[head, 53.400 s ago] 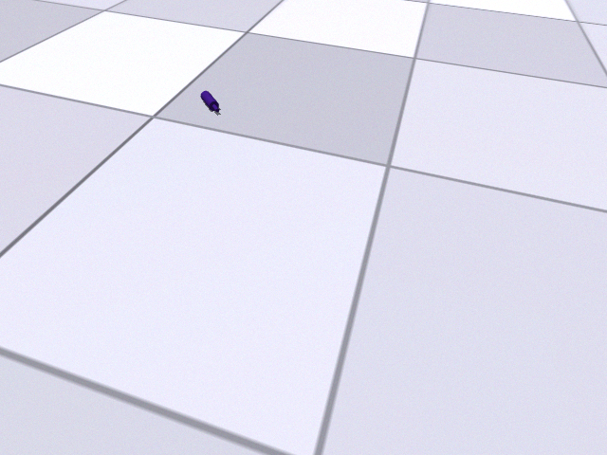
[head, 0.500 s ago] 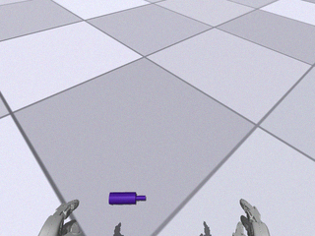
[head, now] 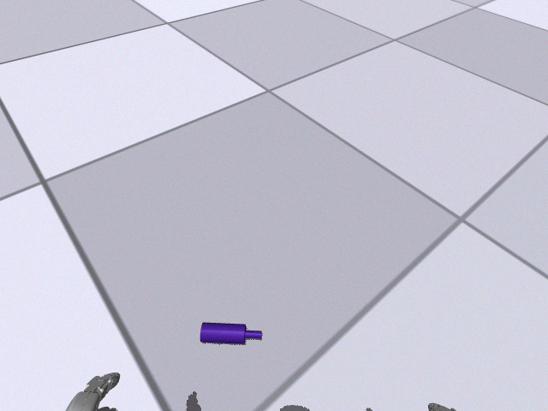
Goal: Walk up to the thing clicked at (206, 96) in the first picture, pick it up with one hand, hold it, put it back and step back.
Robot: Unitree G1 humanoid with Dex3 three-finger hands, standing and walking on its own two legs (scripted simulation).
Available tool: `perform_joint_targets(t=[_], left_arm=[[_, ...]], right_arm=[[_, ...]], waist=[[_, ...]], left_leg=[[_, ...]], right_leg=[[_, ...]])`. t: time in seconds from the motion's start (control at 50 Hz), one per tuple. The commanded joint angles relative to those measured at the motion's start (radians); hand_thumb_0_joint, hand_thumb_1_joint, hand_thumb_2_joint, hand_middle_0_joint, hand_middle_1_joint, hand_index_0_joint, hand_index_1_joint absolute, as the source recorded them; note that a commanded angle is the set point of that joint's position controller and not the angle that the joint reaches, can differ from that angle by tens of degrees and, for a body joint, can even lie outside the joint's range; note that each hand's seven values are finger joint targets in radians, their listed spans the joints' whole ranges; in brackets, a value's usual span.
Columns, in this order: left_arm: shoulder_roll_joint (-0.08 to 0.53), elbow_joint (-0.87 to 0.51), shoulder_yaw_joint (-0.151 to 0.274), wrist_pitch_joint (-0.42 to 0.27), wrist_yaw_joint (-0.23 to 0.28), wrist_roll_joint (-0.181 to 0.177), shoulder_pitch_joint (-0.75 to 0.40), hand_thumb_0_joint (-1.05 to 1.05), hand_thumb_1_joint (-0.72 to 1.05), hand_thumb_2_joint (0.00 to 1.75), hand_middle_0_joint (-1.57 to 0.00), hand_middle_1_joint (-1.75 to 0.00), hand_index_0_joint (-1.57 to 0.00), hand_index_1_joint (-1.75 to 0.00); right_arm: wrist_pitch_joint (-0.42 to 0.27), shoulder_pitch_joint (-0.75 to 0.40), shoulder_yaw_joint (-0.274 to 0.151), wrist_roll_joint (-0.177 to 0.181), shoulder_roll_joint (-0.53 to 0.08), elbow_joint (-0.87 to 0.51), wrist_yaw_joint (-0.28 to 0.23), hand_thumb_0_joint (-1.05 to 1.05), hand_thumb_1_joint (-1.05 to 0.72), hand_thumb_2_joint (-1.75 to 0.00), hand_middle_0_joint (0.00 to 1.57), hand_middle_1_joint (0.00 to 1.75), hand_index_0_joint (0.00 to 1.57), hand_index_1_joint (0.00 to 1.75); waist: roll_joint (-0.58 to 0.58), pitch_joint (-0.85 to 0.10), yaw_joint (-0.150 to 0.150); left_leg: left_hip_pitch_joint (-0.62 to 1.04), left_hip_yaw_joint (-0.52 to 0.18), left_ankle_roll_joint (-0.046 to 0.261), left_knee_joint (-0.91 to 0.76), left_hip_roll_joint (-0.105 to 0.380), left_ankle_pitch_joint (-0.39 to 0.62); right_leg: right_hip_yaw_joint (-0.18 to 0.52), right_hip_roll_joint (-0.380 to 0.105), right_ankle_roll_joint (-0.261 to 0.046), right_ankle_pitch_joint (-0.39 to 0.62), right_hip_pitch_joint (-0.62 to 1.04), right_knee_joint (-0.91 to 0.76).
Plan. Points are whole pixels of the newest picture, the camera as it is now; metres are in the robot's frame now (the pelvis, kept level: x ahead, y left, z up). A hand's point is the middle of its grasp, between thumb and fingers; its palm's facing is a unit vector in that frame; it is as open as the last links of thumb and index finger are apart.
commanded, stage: stand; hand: left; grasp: from above
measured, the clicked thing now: (231, 333) +0.49 +0.15 -0.71
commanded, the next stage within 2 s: none
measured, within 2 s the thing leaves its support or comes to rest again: neither
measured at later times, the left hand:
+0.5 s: hand out of the picture +0.04 +0.24 -0.13, palm faces +0.04 -0.95 -0.32, open 7.4 cm
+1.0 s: hand out of the picture +0.05 +0.23 -0.12, palm faces +0.02 -0.94 -0.33, open 7.4 cm
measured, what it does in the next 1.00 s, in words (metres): stands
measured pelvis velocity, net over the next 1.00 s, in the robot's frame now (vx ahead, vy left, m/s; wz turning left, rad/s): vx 0.00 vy -0.01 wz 0.00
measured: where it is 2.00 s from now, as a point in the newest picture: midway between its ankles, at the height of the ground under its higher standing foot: outside the picture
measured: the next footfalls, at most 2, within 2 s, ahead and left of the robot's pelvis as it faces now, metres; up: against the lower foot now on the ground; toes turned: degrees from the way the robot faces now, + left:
none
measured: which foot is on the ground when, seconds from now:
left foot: down 0.00-1.00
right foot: down 0.00-1.00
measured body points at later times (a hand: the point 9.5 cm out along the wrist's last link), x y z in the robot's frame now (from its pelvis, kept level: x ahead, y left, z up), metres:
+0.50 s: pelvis -0.01 +0.00 +0.03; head -0.02 +0.00 +0.48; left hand +0.04 +0.29 -0.10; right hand +0.06 -0.27 -0.11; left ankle +0.02 +0.11 -0.71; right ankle +0.00 -0.13 -0.71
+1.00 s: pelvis +0.00 -0.01 +0.04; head +0.00 -0.02 +0.49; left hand +0.05 +0.28 -0.10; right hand +0.05 -0.30 -0.11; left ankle +0.02 +0.11 -0.71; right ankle +0.00 -0.13 -0.71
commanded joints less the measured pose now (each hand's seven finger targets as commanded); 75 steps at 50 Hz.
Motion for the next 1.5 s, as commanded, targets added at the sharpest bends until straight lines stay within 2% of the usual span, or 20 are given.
perform_joint_targets(t=[0.0,0.08,0.12,0.2,0.24,0.32,0.36,0.38,0.42,0.5,0.54,0.68,0.76,0.92,1.0,1.04,1.18,1.26,1.4,1.48], left_arm=[[0.131,0.021,0.048,-0.066,0.014,-0.001,-0.050,0.00,0.90,0.90,-0.20,-0.30,-0.20,-0.30],[0.139,0.130,0.045,-0.075,0.015,-0.004,-0.049,0.00,0.90,0.90,-0.20,-0.30,-0.20,-0.30],[0.154,0.177,0.046,-0.081,0.016,-0.006,-0.057,0.00,0.90,0.90,-0.20,-0.30,-0.20,-0.30],[0.150,0.246,0.038,-0.081,0.018,-0.011,-0.066,0.00,0.90,0.90,-0.20,-0.30,-0.20,-0.30],[0.153,0.278,0.036,-0.083,0.019,-0.012,-0.068,0.00,0.90,0.90,-0.20,-0.30,-0.20,-0.30],[0.162,0.331,0.033,-0.078,0.017,-0.010,-0.071,0.00,0.90,0.90,-0.20,-0.30,-0.20,-0.30],[0.160,0.353,0.032,-0.077,0.015,-0.011,-0.076,0.00,0.90,0.90,-0.20,-0.30,-0.20,-0.30],[0.162,0.360,0.033,-0.074,0.012,-0.012,-0.081,0.00,0.90,0.90,-0.20,-0.30,-0.20,-0.30],[0.160,0.382,0.032,-0.074,0.009,-0.010,-0.059,0.00,0.90,0.90,-0.20,-0.30,-0.20,-0.30],[0.170,0.408,0.032,-0.079,0.007,-0.007,-0.069,0.00,0.90,0.90,-0.20,-0.30,-0.20,-0.30],[0.171,0.415,0.029,-0.083,0.006,-0.009,-0.071,0.00,0.90,0.90,-0.20,-0.30,-0.20,-0.30],[0.194,0.430,0.026,-0.085,0.005,-0.012,-0.095,0.00,0.90,0.90,-0.20,-0.30,-0.20,-0.30],[0.197,0.433,0.025,-0.090,0.006,-0.016,-0.107,0.00,0.90,0.90,-0.20,-0.30,-0.20,-0.30],[0.206,0.447,0.025,-0.085,0.001,-0.022,-0.115,0.00,0.90,0.90,-0.20,-0.30,-0.20,-0.30],[0.200,0.449,0.024,-0.086,-0.001,-0.021,-0.121,0.00,0.90,0.90,-0.20,-0.30,-0.20,-0.30],[0.205,0.447,0.025,-0.089,0.001,-0.024,-0.131,0.00,0.90,0.90,-0.20,-0.30,-0.20,-0.30],[0.202,0.446,0.024,-0.086,-0.003,-0.027,-0.146,0.00,0.90,0.90,-0.20,-0.30,-0.20,-0.30],[0.207,0.450,0.025,-0.086,-0.002,-0.027,-0.160,0.00,0.90,0.90,-0.20,-0.30,-0.20,-0.30],[0.212,0.445,0.027,-0.088,-0.004,-0.030,-0.171,0.00,0.90,0.90,-0.20,-0.30,-0.20,-0.30],[0.210,0.448,0.026,-0.085,-0.004,-0.033,-0.174,0.00,0.90,0.90,-0.20,-0.30,-0.20,-0.30]], right_arm=[[-0.021,-0.056,-0.052,0.000,-0.154,-0.044,-0.005,0.00,-0.90,-0.90,0.20,0.30,0.20,0.30],[-0.006,-0.058,-0.052,0.007,-0.160,0.017,-0.012,0.00,-0.90,-0.90,0.20,0.30,0.20,0.30],[0.001,-0.052,-0.050,0.013,-0.158,0.046,-0.015,0.00,-0.90,-0.90,0.20,0.30,0.20,0.30],[0.008,-0.054,-0.050,0.019,-0.177,0.101,-0.019,0.00,-0.90,-0.90,0.20,0.30,0.20,0.30],[0.009,-0.054,-0.049,0.022,-0.175,0.122,-0.020,0.00,-0.90,-0.90,0.20,0.30,0.20,0.30],[0.016,-0.065,-0.046,0.027,-0.182,0.155,-0.019,0.00,-0.90,-0.90,0.20,0.30,0.20,0.30],[0.017,-0.070,-0.047,0.026,-0.188,0.168,-0.018,0.00,-0.90,-0.90,0.20,0.30,0.20,0.30],[0.019,-0.068,-0.047,0.025,-0.190,0.172,-0.018,0.00,-0.90,-0.90,0.20,0.30,0.20,0.30],[0.019,-0.085,-0.047,0.027,-0.191,0.178,-0.015,0.00,-0.90,-0.90,0.20,0.30,0.20,0.30],[0.019,-0.090,-0.048,0.028,-0.191,0.191,-0.012,0.00,-0.90,-0.90,0.20,0.30,0.20,0.30],[0.018,-0.092,-0.046,0.030,-0.190,0.198,-0.009,0.00,-0.90,-0.90,0.20,0.30,0.20,0.30],[0.021,-0.081,-0.040,0.032,-0.194,0.218,-0.006,0.00,-0.90,-0.90,0.20,0.30,0.20,0.30],[0.019,-0.076,-0.036,0.033,-0.199,0.229,-0.004,0.00,-0.90,-0.90,0.20,0.30,0.20,0.30],[0.022,-0.073,-0.023,0.034,-0.201,0.246,-0.005,0.00,-0.90,-0.90,0.20,0.30,0.20,0.30],[0.017,-0.091,-0.022,0.035,-0.211,0.243,-0.007,0.00,-0.90,-0.90,0.20,0.30,0.20,0.30],[0.013,-0.087,-0.023,0.038,-0.215,0.245,-0.008,0.00,-0.90,-0.90,0.20,0.30,0.20,0.30],[0.013,-0.095,-0.017,0.037,-0.222,0.253,-0.011,0.00,-0.90,-0.90,0.20,0.30,0.20,0.30],[0.013,-0.094,-0.014,0.039,-0.220,0.257,-0.010,0.00,-0.90,-0.90,0.20,0.30,0.20,0.30],[0.009,-0.113,-0.018,0.038,-0.236,0.252,-0.011,0.00,-0.90,-0.90,0.20,0.30,0.20,0.30],[0.010,-0.106,-0.017,0.039,-0.232,0.260,-0.012,0.00,-0.90,-0.90,0.20,0.30,0.20,0.30]], waist=[[0.048,-0.105,0.010],[0.031,-0.056,0.006],[-0.015,-0.056,-0.005],[0.023,-0.017,-0.003],[0.011,-0.023,-0.005],[0.017,0.042,-0.003],[0.032,0.047,-0.003],[0.043,0.069,-0.003],[0.047,0.072,0.008],[0.030,0.064,0.003],[0.010,0.049,0.002],[-0.019,0.047,-0.012],[-0.015,0.030,-0.016],[0.007,0.057,-0.013],[0.015,0.024,-0.009],[-0.004,-0.009,-0.014],[0.015,-0.005,-0.014],[0.001,-0.007,-0.016],[0.004,-0.049,-0.017],[0.001,-0.039,-0.019]], left_leg=[[0.145,-0.146,0.047,-0.232,0.104,0.246],[0.164,-0.135,0.035,-0.283,0.100,0.251],[0.208,-0.111,0.026,-0.281,0.087,0.293],[0.235,-0.127,0.023,-0.358,0.103,0.265],[0.255,-0.122,0.021,-0.372,0.105,0.296],[0.242,-0.138,0.015,-0.454,0.110,0.158],[0.227,-0.148,0.014,-0.485,0.118,0.117],[0.191,-0.158,0.014,-0.514,0.122,0.049],[0.196,-0.166,0.014,-0.534,0.126,0.016],[0.210,-0.157,0.010,-0.532,0.123,0.020],[0.245,-0.146,0.009,-0.517,0.121,0.066],[0.284,-0.125,0.007,-0.494,0.117,0.118],[0.289,-0.117,0.009,-0.484,0.120,0.181],[0.247,-0.119,0.006,-0.505,0.125,0.142],[0.274,-0.116,0.006,-0.500,0.130,0.200],[0.315,-0.108,0.007,-0.485,0.138,0.296],[0.312,-0.097,0.002,-0.491,0.140,0.304],[0.321,-0.099,-0.001,-0.497,0.144,0.340],[0.366,-0.088,0.000,-0.478,0.152,0.437],[0.352,-0.088,-0.002,-0.485,0.154,0.428]], right_leg=[[0.055,-0.042,-0.045,0.216,0.091,-0.164],[0.068,-0.054,-0.048,0.252,0.146,-0.253],[0.086,-0.075,-0.054,0.313,0.169,-0.300],[0.073,-0.066,-0.044,0.270,0.195,-0.355],[0.075,-0.073,-0.041,0.294,0.225,-0.376],[0.066,-0.062,-0.033,0.202,0.214,-0.418],[0.064,-0.063,-0.032,0.202,0.237,-0.423],[0.056,-0.056,-0.030,0.181,0.240,-0.416],[0.056,-0.057,-0.029,0.176,0.242,-0.425],[0.065,-0.062,-0.031,0.156,0.238,-0.448],[0.075,-0.071,-0.032,0.148,0.231,-0.468],[0.094,-0.082,-0.034,0.121,0.201,-0.505],[0.096,-0.088,-0.033,0.174,0.230,-0.512],[0.097,-0.084,-0.037,0.166,0.243,-0.507],[0.093,-0.087,-0.036,0.227,0.261,-0.501],[0.094,-0.094,-0.037,0.295,0.278,-0.497],[0.091,-0.090,-0.036,0.331,0.285,-0.498],[0.087,-0.089,-0.034,0.340,0.291,-0.493],[0.085,-0.095,-0.036,0.438,0.310,-0.482],[0.084,-0.095,-0.036,0.428,0.322,-0.478]])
